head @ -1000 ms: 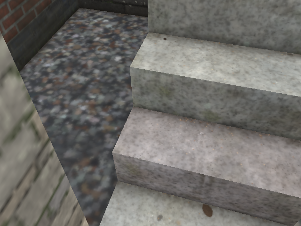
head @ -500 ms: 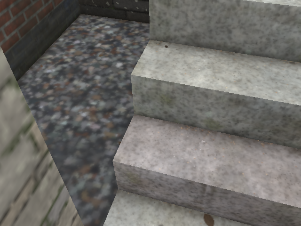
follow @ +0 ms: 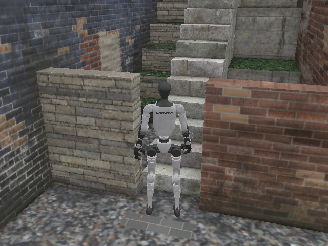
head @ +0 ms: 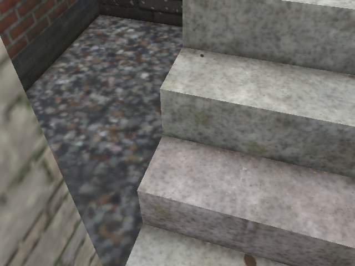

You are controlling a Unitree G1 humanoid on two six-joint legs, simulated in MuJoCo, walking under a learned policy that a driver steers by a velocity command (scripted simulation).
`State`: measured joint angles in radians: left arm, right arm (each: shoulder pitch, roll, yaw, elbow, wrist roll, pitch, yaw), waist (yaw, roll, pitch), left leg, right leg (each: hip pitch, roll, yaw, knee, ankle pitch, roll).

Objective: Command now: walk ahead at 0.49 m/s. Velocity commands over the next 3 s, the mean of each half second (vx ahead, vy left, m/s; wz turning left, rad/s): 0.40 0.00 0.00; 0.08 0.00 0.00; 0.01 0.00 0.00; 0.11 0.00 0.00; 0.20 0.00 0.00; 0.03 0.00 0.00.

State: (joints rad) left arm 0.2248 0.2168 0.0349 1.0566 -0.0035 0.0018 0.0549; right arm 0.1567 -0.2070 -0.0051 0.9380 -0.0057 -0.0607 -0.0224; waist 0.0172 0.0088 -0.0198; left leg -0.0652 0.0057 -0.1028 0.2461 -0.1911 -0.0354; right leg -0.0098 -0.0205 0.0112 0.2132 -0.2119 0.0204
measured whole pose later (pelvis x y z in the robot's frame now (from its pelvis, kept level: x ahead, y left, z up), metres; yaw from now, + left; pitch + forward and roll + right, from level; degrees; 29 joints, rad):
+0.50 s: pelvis -0.01 +0.01 +0.00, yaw +0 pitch +0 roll +0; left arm 0.22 0.24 0.05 1.08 0.00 0.01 0.05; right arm 0.17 -0.23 -0.02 0.98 -0.01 -0.07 0.01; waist 0.01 0.00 -0.01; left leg -0.09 -0.01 -0.09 0.27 -0.18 -0.03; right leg -0.04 -0.03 0.02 0.25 -0.21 0.03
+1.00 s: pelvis -0.03 +0.00 +0.00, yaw +0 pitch +0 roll +0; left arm 0.32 0.23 0.07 1.14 -0.01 0.03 0.07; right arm 0.27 -0.22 -0.03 1.01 -0.01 -0.05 -0.01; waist 0.00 0.01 -0.01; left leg -0.16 0.00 -0.10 0.36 -0.21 -0.04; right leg -0.11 -0.02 0.01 0.35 -0.24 0.02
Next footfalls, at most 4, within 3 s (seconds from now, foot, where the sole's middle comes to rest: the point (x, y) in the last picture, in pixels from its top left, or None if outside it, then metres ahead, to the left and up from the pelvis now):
none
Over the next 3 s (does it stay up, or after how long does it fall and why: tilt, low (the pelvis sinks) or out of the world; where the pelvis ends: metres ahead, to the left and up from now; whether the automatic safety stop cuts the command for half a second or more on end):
stays up -0.03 0.00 0.00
